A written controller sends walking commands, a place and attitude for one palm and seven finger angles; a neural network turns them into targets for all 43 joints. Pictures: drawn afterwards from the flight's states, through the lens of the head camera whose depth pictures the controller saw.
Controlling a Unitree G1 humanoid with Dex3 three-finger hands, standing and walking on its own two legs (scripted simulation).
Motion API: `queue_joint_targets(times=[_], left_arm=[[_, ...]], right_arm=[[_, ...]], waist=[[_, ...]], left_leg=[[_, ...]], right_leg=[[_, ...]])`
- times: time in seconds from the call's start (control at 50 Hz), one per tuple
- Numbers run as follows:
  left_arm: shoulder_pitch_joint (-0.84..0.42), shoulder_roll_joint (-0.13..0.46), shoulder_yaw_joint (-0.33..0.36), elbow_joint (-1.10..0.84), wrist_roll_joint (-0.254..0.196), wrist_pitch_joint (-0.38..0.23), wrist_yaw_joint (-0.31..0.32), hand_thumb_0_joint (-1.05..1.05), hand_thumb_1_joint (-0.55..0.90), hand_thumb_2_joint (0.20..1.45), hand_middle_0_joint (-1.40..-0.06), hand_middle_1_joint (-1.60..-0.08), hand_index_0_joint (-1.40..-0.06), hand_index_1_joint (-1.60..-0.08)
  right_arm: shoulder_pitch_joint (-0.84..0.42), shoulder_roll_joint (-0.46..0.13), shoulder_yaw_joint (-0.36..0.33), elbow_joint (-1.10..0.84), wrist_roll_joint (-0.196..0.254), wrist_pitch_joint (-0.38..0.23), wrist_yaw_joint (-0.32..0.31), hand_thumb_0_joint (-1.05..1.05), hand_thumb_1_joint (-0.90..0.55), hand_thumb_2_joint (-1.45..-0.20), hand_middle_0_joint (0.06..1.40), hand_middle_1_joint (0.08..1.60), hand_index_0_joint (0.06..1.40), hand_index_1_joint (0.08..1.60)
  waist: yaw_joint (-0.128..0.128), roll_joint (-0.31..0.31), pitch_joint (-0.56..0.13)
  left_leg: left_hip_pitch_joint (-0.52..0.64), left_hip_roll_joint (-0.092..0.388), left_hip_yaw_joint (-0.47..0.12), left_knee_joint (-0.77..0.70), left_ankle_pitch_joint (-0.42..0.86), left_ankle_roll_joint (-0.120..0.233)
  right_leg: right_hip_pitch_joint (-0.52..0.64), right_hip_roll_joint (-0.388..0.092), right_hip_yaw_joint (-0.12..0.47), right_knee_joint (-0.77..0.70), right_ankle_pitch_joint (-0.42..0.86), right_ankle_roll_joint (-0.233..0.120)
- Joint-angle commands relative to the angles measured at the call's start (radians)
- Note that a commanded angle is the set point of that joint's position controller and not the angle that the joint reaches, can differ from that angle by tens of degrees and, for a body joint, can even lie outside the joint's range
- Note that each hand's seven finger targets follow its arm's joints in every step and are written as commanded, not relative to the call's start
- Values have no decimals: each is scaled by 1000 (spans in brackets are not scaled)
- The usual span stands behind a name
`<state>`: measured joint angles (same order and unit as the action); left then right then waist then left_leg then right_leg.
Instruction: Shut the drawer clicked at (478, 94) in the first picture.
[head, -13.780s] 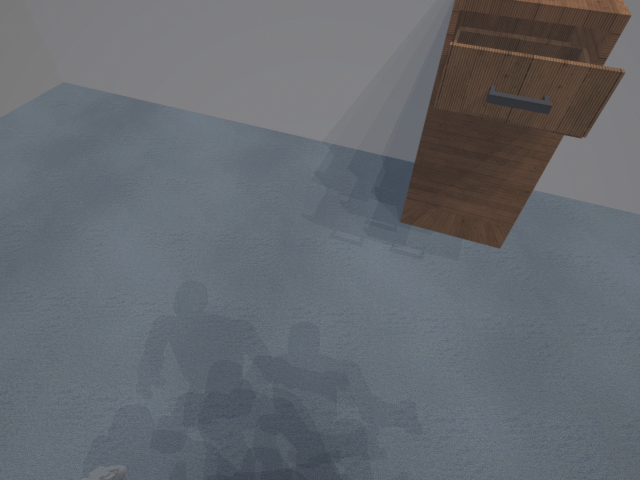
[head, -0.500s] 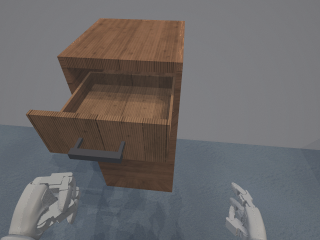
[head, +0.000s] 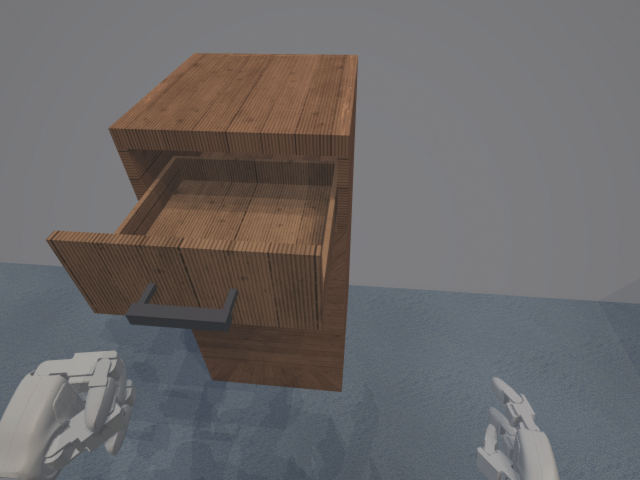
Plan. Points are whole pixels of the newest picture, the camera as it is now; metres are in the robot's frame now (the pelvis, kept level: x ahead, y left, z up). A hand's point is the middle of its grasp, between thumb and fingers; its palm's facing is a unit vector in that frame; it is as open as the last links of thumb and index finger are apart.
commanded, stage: bring the fist close to the handle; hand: left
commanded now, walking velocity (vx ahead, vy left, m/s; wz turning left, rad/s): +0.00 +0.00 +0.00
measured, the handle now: (185, 305) +0.33 +0.25 +0.04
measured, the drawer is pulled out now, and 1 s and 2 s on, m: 0.25 0.25 0.24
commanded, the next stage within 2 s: push the drawer shut in 1.46 s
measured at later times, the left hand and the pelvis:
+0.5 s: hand (144, 395) +0.18 +0.22 +0.09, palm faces +0.07 -1.00 -0.06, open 3.3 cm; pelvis +0.00 +0.01 +0.00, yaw +0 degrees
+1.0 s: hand (179, 375) +0.23 +0.21 +0.04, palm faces +0.03 -1.00 -0.05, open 3.3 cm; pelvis +0.00 +0.02 -0.03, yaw -1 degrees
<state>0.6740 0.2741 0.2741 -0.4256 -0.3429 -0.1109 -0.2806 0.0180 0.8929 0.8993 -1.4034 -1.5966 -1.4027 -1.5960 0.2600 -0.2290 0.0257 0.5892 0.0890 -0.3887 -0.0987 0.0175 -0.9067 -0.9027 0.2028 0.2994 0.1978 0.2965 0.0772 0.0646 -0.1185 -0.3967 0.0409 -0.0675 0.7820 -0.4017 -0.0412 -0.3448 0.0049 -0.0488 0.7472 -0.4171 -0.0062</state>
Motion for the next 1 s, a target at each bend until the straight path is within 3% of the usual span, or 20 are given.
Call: queue_joint_targets(times=[0.0,0.12,0.18,0.2,0.24,0.28,0.3,0.36,0.4,0.46,0.5,0.6,0.64,0.7,0.74,0.78,0.84,0.9,0.92,0.98], left_arm=[[-56,153,117,-165,-33,-68,-11,0,900,900,-1400,-1600,-1400,-1600],[-127,119,82,-85,-31,-65,-23,0,900,900,-1400,-1600,-1400,-1600],[-164,131,82,-78,-20,-77,-21,0,900,900,-1400,-1600,-1400,-1600],[-165,146,98,-72,-12,-83,-16,0,900,900,-1400,-1600,-1400,-1600],[-182,131,81,-65,-4,-94,-14,0,900,900,-1400,-1600,-1400,-1600],[-179,122,75,-68,-2,-109,-11,0,900,900,-1400,-1600,-1400,-1600],[-161,126,81,-55,5,-111,-4,0,900,900,-1400,-1600,-1400,-1600],[-202,103,55,-25,7,-117,3,0,900,900,-1400,-1600,-1400,-1600],[-206,106,58,-12,16,-123,12,0,900,900,-1400,-1600,-1400,-1600],[-202,85,34,-14,26,-133,19,0,900,900,-1400,-1600,-1400,-1600],[-235,82,18,-3,35,-141,28,0,900,900,-1400,-1600,-1400,-1600],[-259,90,22,24,48,-160,44,0,900,900,-1400,-1600,-1400,-1600],[-274,54,-22,5,52,-173,46,0,900,900,-1400,-1600,-1400,-1600],[-291,81,10,56,57,-180,59,0,900,900,-1400,-1600,-1400,-1600],[-276,64,-6,57,56,-188,56,0,900,900,-1400,-1600,-1400,-1600],[-309,55,-28,55,59,-195,59,0,900,900,-1400,-1600,-1400,-1600],[-345,60,-27,101,66,-200,67,0,900,900,-1400,-1600,-1400,-1600],[-383,98,11,135,69,-216,68,0,900,900,-1400,-1600,-1400,-1600],[-374,78,2,149,63,-220,63,0,900,900,-1400,-1600,-1400,-1600],[-413,69,-16,145,57,-238,54,0,900,900,-1400,-1600,-1400,-1600]], right_arm=[[-163,-90,-27,-165,-2,-91,-8,0,-900,-900,200,300,200,300],[-148,-96,-26,-149,-8,-92,-15,0,-900,-900,200,300,200,300],[-143,-102,-31,-149,-14,-92,-15,0,-900,-900,200,300,200,300],[-148,-103,-32,-139,-18,-88,-12,0,-900,-900,200,300,200,300],[-140,-102,-34,-143,-21,-80,-8,0,-900,-900,200,300,200,300],[-139,-100,-36,-146,-24,-76,-4,0,-900,-900,200,300,200,300],[-144,-102,-39,-143,-26,-71,-2,0,-900,-900,200,300,200,300],[-129,-105,-41,-142,-29,-55,1,0,-900,-900,200,300,200,300],[-132,-109,-44,-140,-32,-43,1,0,-900,-900,200,300,200,300],[-114,-110,-48,-147,-36,-29,10,0,-900,-900,200,300,200,300],[-117,-115,-49,-145,-41,-18,12,0,-900,-900,200,300,200,300],[-103,-120,-53,-144,-48,8,17,0,-900,-900,200,300,200,300],[-95,-119,-52,-158,-50,16,21,0,-900,-900,200,300,200,300],[-88,-124,-56,-145,-56,33,22,0,-900,-900,200,300,200,300],[-80,-123,-59,-161,-55,44,26,0,-900,-900,200,300,200,300],[-79,-124,-55,-168,-56,53,29,0,-900,-900,200,300,200,300],[-66,-130,-58,-169,-61,74,28,0,-900,-900,200,300,200,300],[-64,-136,-59,-163,-64,91,26,0,-900,-900,200,300,200,300],[-56,-133,-61,-172,-64,96,26,0,-900,-900,200,300,200,300],[-53,-134,-61,-178,-63,101,29,0,-900,-900,200,300,200,300]], waist=[[-5,-38,46],[-23,-56,72],[-26,-62,34],[-21,-31,34],[-28,-52,17],[-26,-20,-6],[-22,-41,-4],[-38,-39,7],[-35,-31,5],[-42,-23,-35],[-52,-31,-16],[-60,-28,-44],[-66,-8,-65],[-68,-29,-79],[-68,-25,-105],[-74,3,-105],[-84,-34,-113],[-83,-28,-131],[-81,-40,-149],[-86,-7,-184]], left_leg=[[17,-51,54,-109,149,59],[6,-53,54,-111,120,60],[11,-54,53,-108,137,62],[8,-53,54,-105,144,61],[4,-53,54,-107,150,60],[13,-55,56,-104,167,60],[2,-53,55,-103,171,60],[-14,-54,53,-98,159,59],[-22,-53,52,-96,155,59],[-19,-52,50,-88,188,57],[-39,-50,43,-82,172,58],[-67,-49,37,-60,164,56],[-61,-47,34,-55,171,53],[-88,-45,32,-34,174,52],[-90,-46,37,-22,191,51],[-101,-46,34,-12,196,48],[-128,-44,34,8,178,50],[-147,-44,35,31,192,51],[-149,-45,39,36,199,50],[-144,-43,38,54,220,47]], right_leg=[[-48,11,35,-200,141,6],[-76,5,44,-213,83,12],[-67,2,40,-194,109,13],[-61,3,42,-192,116,9],[-63,2,28,-175,129,10],[-60,1,17,-155,159,7],[-55,6,11,-150,165,5],[-84,6,3,-134,158,7],[-89,9,-1,-126,148,4],[-91,8,-19,-88,193,2],[-113,10,-22,-80,173,2],[-142,11,-28,-46,157,-1],[-158,9,-35,-23,157,-2],[-168,11,-34,-6,164,-2],[-175,9,-35,11,181,-3],[-190,8,-37,29,186,-4],[-219,12,-36,42,170,-2],[-224,12,-30,60,183,-5],[-222,11,-29,66,193,-4],[-237,11,-29,88,209,-6]])
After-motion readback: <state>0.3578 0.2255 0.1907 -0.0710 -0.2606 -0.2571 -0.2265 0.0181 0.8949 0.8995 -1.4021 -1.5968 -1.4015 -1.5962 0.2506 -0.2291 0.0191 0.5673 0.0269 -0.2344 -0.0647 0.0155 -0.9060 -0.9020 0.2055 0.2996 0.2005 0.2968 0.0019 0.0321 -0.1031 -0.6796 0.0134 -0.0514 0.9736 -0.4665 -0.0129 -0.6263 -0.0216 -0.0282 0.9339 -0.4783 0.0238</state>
